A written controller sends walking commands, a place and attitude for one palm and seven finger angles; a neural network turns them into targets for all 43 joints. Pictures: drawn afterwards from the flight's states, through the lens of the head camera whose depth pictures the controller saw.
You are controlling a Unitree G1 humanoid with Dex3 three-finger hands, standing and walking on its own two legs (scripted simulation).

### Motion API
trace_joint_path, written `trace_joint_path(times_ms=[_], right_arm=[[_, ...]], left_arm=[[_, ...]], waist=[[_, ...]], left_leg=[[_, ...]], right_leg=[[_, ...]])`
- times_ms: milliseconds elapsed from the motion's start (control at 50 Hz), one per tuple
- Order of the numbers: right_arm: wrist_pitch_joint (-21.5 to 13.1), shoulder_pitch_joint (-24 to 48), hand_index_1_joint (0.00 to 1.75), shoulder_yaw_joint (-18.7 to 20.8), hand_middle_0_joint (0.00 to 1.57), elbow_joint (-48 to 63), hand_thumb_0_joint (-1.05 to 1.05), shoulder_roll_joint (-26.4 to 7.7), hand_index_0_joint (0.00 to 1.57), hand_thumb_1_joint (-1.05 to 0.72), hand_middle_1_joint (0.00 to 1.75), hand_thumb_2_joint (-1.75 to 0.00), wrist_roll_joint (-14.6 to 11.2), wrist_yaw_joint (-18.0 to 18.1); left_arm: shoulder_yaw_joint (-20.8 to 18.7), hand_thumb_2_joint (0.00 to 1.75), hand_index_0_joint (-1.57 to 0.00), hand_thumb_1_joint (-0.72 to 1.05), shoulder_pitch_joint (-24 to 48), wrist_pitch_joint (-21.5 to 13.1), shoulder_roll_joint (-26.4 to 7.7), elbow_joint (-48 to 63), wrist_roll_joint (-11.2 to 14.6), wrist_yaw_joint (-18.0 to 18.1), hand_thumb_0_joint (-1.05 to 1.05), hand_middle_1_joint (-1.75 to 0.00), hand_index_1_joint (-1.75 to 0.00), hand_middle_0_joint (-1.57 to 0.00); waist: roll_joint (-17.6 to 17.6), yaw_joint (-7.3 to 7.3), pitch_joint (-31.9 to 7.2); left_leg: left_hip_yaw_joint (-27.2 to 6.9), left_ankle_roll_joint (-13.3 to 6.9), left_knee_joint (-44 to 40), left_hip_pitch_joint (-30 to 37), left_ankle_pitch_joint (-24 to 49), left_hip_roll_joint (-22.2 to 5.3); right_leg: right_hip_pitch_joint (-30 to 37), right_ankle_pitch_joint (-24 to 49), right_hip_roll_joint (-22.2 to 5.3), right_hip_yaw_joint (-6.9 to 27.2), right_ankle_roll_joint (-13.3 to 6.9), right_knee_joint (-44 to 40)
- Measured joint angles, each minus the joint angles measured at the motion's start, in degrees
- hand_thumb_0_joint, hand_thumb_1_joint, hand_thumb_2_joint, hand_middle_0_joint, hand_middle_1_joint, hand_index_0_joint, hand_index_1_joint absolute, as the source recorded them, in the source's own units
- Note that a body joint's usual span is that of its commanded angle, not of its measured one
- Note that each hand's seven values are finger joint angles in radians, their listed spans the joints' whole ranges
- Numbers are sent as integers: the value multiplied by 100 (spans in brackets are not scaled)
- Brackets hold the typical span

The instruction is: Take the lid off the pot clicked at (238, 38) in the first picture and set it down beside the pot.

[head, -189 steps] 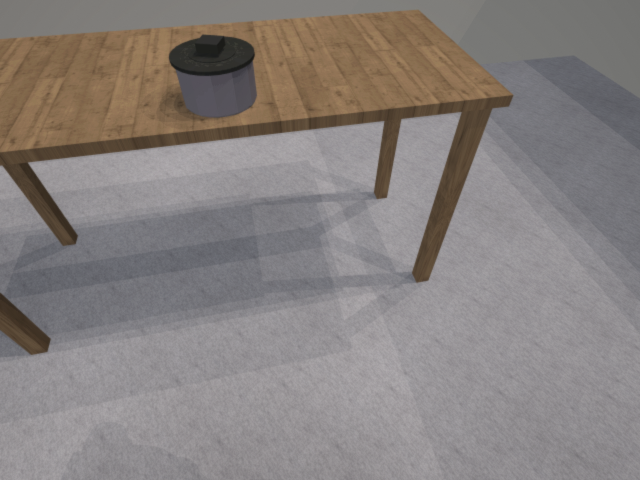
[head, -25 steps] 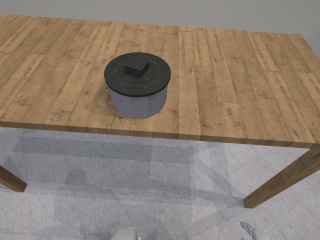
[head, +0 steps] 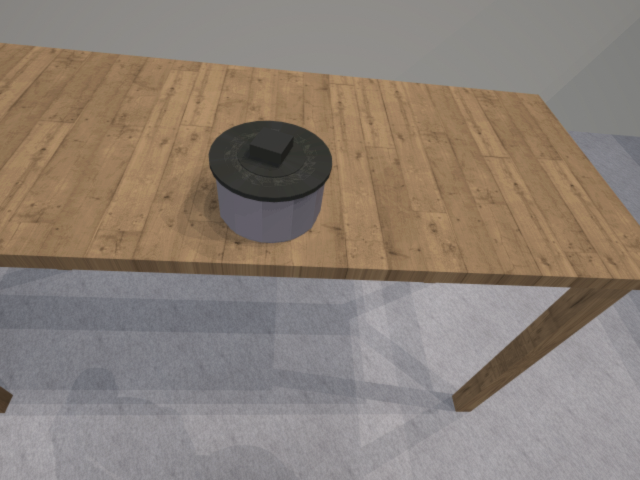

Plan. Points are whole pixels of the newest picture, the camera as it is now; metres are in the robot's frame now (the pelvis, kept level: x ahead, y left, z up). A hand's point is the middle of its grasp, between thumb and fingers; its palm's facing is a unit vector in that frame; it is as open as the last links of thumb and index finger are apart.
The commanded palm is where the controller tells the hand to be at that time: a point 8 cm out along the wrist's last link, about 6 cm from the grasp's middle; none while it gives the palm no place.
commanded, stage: come to a stop and stand still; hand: left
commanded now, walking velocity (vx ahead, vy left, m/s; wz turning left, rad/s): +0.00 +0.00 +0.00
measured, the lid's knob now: (272, 145) +0.52 +0.09 +0.13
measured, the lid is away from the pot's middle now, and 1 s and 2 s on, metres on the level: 0.00 0.00 0.00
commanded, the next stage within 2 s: look again from close up in 1.16 s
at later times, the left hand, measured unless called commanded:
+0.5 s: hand out of the picture -0.01 +0.10 -0.19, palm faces +0.07 -0.98 -0.16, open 7.3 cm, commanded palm none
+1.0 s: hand out of the picture +0.01 +0.13 -0.19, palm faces +0.07 -0.98 -0.19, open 7.4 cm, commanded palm none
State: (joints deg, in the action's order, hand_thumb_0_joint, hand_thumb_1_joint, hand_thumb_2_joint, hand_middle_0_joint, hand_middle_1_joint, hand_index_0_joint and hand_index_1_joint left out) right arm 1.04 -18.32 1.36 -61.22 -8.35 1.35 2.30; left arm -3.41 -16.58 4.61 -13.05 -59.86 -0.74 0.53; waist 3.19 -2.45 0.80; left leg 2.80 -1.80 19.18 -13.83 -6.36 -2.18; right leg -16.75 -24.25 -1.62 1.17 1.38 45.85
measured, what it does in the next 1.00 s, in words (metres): steps on the spot: right foot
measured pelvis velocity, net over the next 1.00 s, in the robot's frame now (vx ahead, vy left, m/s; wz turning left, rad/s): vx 0.01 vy -0.04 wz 0.01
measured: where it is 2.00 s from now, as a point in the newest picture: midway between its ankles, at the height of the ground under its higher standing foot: outside the picture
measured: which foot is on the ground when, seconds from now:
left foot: down 0.00-1.00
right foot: up 0.00-0.10, down 0.12-1.00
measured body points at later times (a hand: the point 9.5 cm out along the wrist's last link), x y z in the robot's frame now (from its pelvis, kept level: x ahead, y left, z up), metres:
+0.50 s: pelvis +0.00 -0.06 -0.01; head +0.00 -0.06 +0.44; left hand -0.02 +0.15 -0.18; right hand -0.01 -0.27 -0.18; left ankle +0.03 +0.09 -0.75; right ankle -0.05 -0.15 -0.75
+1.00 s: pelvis +0.01 -0.04 -0.01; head +0.02 -0.04 +0.44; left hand +0.00 +0.18 -0.18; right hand +0.06 -0.27 -0.17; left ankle +0.03 +0.09 -0.75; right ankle -0.05 -0.15 -0.75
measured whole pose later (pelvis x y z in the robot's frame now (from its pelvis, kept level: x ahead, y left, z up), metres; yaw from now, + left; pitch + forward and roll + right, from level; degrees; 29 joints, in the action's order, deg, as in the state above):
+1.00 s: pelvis +0.01 -0.04 -0.01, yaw +1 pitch -2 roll +0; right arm 0.2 -10.3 0.7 -64.7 -8.9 0.6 1.9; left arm -1.1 -16.7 -0.2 -9.1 -63.9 -0.6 2.2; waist 1.4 0.6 2.2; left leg 0.4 1.7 26.4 -12.6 -12.3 -1.8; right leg -3.9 -19.4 0.0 -1.0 -0.6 24.8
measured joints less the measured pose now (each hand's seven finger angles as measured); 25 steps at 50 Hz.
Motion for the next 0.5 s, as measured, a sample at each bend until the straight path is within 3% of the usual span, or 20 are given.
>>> trace_joint_path(times_ms=[60, 120, 180, 240, 320, 500], right_arm=[[34, -127, 30, 45, 21, -179, 0, -12, 20, -91, 30, -90, 4, -42], [60, -215, 30, 64, 20, -328, 0, 21, 20, -91, 30, -90, -43, -72], [135, -229, 30, 43, 20, -456, 0, -18, 20, -91, 30, -90, -30, -105], [75, -243, 30, -7, 20, -489, 0, 12, 20, -91, 30, -90, -22, -117], [21, -126, 30, -48, 20, -542, 0, 147, 20, -91, 30, -90, -34, -100], [-12, 245, 30, -65, 20, -545, 1, 180, 20, -92, 30, -90, -43, -41]], left_arm=[[78, 89, -19, 91, 128, -116, 126, -2, 33, 22, 1, -30, -30, -19], [136, 89, -19, 91, 164, -300, 206, 5, 26, 80, 1, -30, -30, -20], [192, 89, -20, 93, 165, -331, 372, -137, 14, 147, 1, -30, -30, -20], [234, 89, -20, 93, 66, -405, 443, -210, 44, 158, 1, -30, -30, -20], [242, 89, -20, 94, 36, -411, 471, -309, 62, 171, 1, -30, -30, -20], [261, 89, -20, 92, -128, -460, 629, -416, 65, 151, 1, -30, -30, -20]], waist=[[-87, -79, -27], [-7, -24, -69], [-305, -23, -88], [-439, 0, -131], [-382, 13, -65], [-307, 186, 83]], left_leg=[[-52, 85, 63, -95, 40, 20], [37, 218, 454, -300, -105, 128], [-142, 256, 783, -333, -590, 3], [-253, 266, 757, -190, -378, -90], [-309, 438, 793, -128, -401, -116], [-330, 467, 764, -52, -452, -116]], right_leg=[[410, 148, 21, -157, -102, -1030], [834, 591, -44, -123, -204, -2141], [907, 718, 136, -198, -180, -2099], [971, 733, 290, -222, -236, -2098], [1009, 626, 322, -261, -299, -1981], [1082, 567, 326, -283, -332, -1983]])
